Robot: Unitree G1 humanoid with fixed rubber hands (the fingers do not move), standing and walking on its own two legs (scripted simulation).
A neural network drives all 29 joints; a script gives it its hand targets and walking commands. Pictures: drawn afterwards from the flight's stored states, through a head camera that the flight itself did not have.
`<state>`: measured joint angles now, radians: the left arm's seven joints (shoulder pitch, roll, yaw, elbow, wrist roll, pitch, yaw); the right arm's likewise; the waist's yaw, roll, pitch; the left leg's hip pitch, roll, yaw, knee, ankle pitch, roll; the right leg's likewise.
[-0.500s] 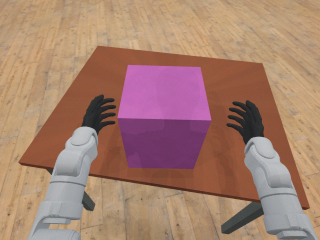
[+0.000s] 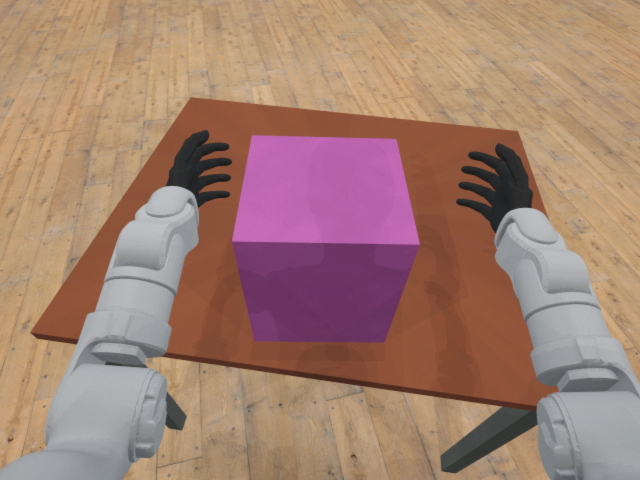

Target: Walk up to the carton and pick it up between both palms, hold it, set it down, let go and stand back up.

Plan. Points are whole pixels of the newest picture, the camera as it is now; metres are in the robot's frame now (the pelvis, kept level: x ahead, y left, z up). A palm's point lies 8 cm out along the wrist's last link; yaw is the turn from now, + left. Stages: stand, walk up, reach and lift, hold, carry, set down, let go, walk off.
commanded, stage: reach and lift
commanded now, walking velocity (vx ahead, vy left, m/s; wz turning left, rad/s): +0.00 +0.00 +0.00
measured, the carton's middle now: (322, 244) +0.45 -0.01 +0.02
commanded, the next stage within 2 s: none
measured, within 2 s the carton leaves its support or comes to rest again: neither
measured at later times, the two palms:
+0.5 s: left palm (190, 166) +0.46 +0.16 +0.16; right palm (494, 183) +0.43 -0.22 +0.16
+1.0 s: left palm (214, 229) +0.44 +0.15 +0.06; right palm (457, 246) +0.41 -0.20 +0.06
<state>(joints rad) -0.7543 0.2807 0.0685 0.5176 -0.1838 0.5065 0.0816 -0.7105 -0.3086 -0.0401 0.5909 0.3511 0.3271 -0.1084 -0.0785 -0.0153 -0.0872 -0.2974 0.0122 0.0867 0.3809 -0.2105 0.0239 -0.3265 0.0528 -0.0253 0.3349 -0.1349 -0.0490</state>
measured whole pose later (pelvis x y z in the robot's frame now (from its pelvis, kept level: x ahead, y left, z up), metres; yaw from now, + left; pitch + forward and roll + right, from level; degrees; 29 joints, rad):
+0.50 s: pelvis +0.00 +0.00 +0.00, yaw +1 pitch +10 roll -1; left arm -1.05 0.29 0.03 1.00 -0.17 0.31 0.08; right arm -1.00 -0.30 -0.06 1.02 0.29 0.23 -0.10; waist -0.09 0.00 -0.12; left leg -0.38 0.01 0.06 0.40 -0.20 0.03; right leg -0.38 0.05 -0.04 0.31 -0.11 -0.05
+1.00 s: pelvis -0.01 -0.01 -0.01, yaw +3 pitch +18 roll +0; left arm -0.98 0.20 0.10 1.33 -0.09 -0.17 0.07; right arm -0.86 -0.13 -0.17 1.11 0.09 -0.10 -0.13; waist -0.10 0.02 -0.20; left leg -0.61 0.00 0.03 0.51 -0.22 0.01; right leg -0.62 0.04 -0.07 0.46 -0.16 -0.06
